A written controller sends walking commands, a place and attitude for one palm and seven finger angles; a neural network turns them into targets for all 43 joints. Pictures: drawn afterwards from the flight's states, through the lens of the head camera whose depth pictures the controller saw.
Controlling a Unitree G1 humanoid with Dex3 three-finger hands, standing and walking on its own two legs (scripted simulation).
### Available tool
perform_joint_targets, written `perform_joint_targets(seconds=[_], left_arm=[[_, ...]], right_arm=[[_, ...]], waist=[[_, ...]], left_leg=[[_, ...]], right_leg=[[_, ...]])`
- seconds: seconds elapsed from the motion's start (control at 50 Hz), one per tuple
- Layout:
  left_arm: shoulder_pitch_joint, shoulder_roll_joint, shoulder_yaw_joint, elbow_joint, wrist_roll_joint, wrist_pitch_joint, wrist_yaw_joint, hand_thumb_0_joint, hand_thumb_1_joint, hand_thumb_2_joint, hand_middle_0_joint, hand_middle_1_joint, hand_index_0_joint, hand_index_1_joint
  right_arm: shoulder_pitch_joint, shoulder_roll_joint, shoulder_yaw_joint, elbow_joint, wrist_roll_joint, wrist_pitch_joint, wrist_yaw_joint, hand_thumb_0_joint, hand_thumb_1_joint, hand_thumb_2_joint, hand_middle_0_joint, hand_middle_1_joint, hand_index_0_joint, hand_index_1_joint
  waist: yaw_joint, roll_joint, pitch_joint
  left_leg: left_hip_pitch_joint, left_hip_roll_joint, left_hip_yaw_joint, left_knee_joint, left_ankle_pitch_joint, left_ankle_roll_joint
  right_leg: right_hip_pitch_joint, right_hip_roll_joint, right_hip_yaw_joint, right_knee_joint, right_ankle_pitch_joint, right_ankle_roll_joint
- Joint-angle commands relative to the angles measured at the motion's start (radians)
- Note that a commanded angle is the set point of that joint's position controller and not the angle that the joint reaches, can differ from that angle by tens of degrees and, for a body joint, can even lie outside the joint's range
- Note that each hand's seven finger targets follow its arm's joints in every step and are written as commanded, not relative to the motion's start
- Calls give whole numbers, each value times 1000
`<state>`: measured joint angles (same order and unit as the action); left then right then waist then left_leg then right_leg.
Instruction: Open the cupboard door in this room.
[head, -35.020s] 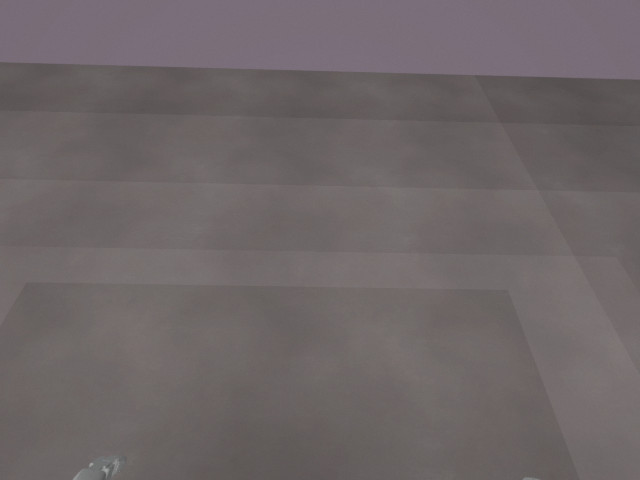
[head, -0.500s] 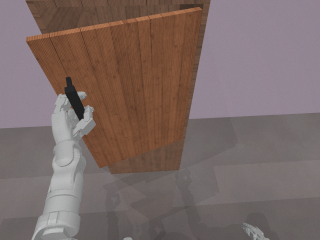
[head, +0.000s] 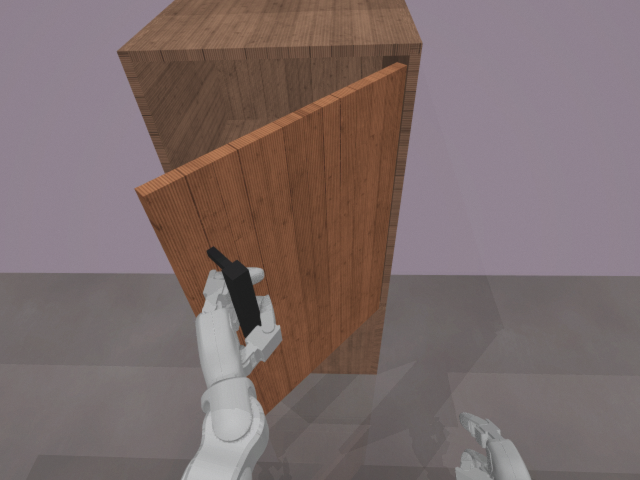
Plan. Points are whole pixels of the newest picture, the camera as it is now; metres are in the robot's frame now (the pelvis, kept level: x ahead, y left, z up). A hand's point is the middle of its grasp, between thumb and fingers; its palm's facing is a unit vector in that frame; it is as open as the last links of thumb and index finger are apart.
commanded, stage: open thumb and fingers to let go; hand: left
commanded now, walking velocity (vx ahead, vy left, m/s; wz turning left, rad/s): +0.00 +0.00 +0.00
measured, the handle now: (236, 297) +0.32 +0.12 +0.09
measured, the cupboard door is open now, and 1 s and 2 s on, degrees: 47 46 48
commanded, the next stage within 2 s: slide the hand sideways off the handle in 0.82 s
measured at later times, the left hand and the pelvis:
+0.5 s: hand (267, 322) +0.28 +0.08 +0.09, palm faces +0.37 -0.93 +0.00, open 12.1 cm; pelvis +0.00 +0.00 +0.00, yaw +0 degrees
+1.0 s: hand (263, 329) +0.28 +0.08 +0.09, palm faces +0.22 -0.97 -0.03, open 15.1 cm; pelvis -0.01 +0.01 +0.00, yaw +0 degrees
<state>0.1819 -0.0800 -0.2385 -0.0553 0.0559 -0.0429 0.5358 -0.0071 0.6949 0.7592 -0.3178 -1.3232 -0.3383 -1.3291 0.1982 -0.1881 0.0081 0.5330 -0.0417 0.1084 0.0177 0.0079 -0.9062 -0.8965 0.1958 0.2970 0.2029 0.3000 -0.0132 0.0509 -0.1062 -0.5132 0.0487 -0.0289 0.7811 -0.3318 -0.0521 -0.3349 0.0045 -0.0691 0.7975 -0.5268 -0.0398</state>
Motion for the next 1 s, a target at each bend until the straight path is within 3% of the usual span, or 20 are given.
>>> perform_joint_targets(seconds=[0.0, 0.04, 0.06, 0.12, 0.16, 0.34, 0.36, 0.38, 0.42, 0.46, 0.52, 0.54, 0.66, 0.78, 0.9, 0.92, 0.94, 0.98], left_arm=[[-333, -36, 67, -187, 0, -62, 54, 0, 830, 870, -395, -1342, -395, -1342], [-308, -43, 72, -158, 5, -66, 59, 0, 690, 810, -385, -1327, -385, -1327], [-301, -34, 74, -145, 13, -67, 54, 0, 620, 780, -380, -1320, -380, -1320], [-282, -63, 49, -158, 16, -75, 39, 0, 410, 690, -365, -1298, -365, -1298], [-278, -48, 51, -143, 18, -74, 27, 0, 270, 630, -355, -1283, -355, -1283], [-302, -28, 73, -169, 2, -83, 17, 0, -360, 360, -310, -1215, -310, -1215], [-287, -25, 74, -155, 5, -81, 16, 0, -430, 330, -305, -1207, -305, -1207], [-290, -29, 77, -160, 0, -84, 16, 0, -500, 300, -300, -1200, -300, -1200], [-261, -48, 60, -171, 4, -80, 18, 0, -500, 300, -300, -1200, -300, -1200], [-250, -38, 68, -156, 5, -73, 17, 0, -500, 300, -283, -1100, -283, -1100], [-264, -38, 76, -162, -2, -72, 24, 0, -500, 300, -258, -950, -258, -950], [-288, -48, 59, -173, 6, -72, 28, 0, -500, 300, -250, -900, -250, -900], [-296, -68, 44, -151, 13, -53, 43, 0, -500, 300, -200, -600, -200, -600], [-310, -94, 27, -146, 14, -39, 52, 0, -500, 300, -150, -300, -150, -300], [-349, -107, 20, -136, 17, -30, 68, 0, -500, 300, -150, -300, -150, -300], [-329, 0, -171, -129, 102, -83, -150, 0, -500, 300, -150, -300, -150, -300], [-368, 77, -82, -187, 58, -138, -267, 0, -500, 300, -150, -300, -150, -300], [-375, 117, -84, -243, -6, -201, -442, 0, -500, 300, -150, -300, -150, -300]], right_arm=[[-176, -78, -18, -125, -10, -49, -32, 0, -900, -900, 200, 300, 200, 300], [-179, -74, -16, -120, -14, -50, -34, 0, -900, -900, 200, 300, 200, 300], [-169, -74, -20, -116, -14, -51, -34, 0, -900, -900, 200, 300, 200, 300], [-157, -76, -26, -117, -13, -50, -30, 0, -900, -900, 200, 300, 200, 300], [-145, -79, -28, -116, -11, -49, -28, 0, -900, -900, 200, 300, 200, 300], [-145, -81, -28, -124, -11, -40, -35, 0, -900, -900, 200, 300, 200, 300], [-142, -82, -30, -122, -12, -40, -36, 0, -900, -900, 200, 300, 200, 300], [-148, -80, -30, -122, -10, -39, -37, 0, -900, -900, 200, 300, 200, 300], [-144, -79, -29, -131, -11, -37, -35, 0, -900, -900, 200, 300, 200, 300], [-141, -80, -30, -129, -9, -34, -34, 0, -900, -900, 200, 300, 200, 300], [-150, -79, -29, -130, -9, -29, -38, 0, -900, -900, 200, 300, 200, 300], [-153, -80, -27, -131, -9, -29, -36, 0, -900, -900, 200, 300, 200, 300], [-151, -79, -29, -133, -8, -29, -32, 0, -900, -900, 200, 300, 200, 300], [-167, -75, -26, -134, -7, -25, -29, 0, -900, -900, 200, 300, 200, 300], [-175, -75, -27, -131, -7, -29, -24, 0, -900, -900, 200, 300, 200, 300], [-90, -119, -26, -110, -1, -19, -10, 0, -900, -900, 200, 300, 200, 300], [-85, -109, -36, -139, 7, -19, -16, 0, -900, -900, 200, 300, 200, 300], [-83, -112, -31, -167, 22, -37, -27, 0, -900, -900, 200, 300, 200, 300]], waist=[[2, -154, -72], [14, -152, -91], [11, -188, -93], [17, -133, -144], [9, -163, -126], [13, -150, -143], [9, -186, -130], [15, -173, -140], [21, -140, -159], [17, -164, -132], [21, -158, -138], [17, -129, -142], [15, -143, -136], [16, -107, -134], [18, -110, -143], [-74, -172, -87], [-41, -136, -152], [-36, -39, -225]], left_leg=[[166, -56, 20, -17, 149, 66], [164, -60, 21, -21, 155, 66], [161, -57, 18, -20, 165, 67], [182, -57, 26, -27, 205, 66], [171, -53, 22, -26, 206, 68], [167, -57, 24, -23, 205, 67], [165, -55, 22, -20, 206, 70], [166, -56, 23, -25, 209, 68], [175, -57, 28, -26, 225, 67], [170, -53, 25, -26, 220, 67], [173, -55, 27, -28, 216, 66], [178, -54, 29, -27, 219, 66], [182, -48, 23, -27, 211, 66], [188, -46, 25, -26, 215, 64], [183, -43, 16, -26, 193, 61], [188, -51, 14, -40, 219, 79], [196, -46, 15, -34, 242, 85], [247, -54, 25, -22, 251, 89]], right_leg=[[-109, -32, 64, -206, 418, 49], [-101, -37, 69, -206, 422, 49], [-90, -39, 76, -211, 445, 53], [-68, -38, 64, -177, 534, 52], [-69, -41, 66, -179, 555, 56], [-63, -44, 71, -168, 573, 59], [-64, -42, 69, -177, 569, 61], [-59, -44, 70, -170, 576, 60], [-54, -39, 59, -155, 592, 55], [-59, -35, 55, -164, 570, 53], [-61, -32, 52, -162, 551, 51], [-72, -32, 51, -156, 549, 48], [-89, -16, 31, -156, 475, 36], [-108, -10, 20, -148, 449, 28], [-129, 1, 8, -136, 376, 18], [-178, -2, 45, -120, 448, 30], [-146, -1, 46, -102, 491, 22], [-126, -6, 47, -90, 513, 16]])
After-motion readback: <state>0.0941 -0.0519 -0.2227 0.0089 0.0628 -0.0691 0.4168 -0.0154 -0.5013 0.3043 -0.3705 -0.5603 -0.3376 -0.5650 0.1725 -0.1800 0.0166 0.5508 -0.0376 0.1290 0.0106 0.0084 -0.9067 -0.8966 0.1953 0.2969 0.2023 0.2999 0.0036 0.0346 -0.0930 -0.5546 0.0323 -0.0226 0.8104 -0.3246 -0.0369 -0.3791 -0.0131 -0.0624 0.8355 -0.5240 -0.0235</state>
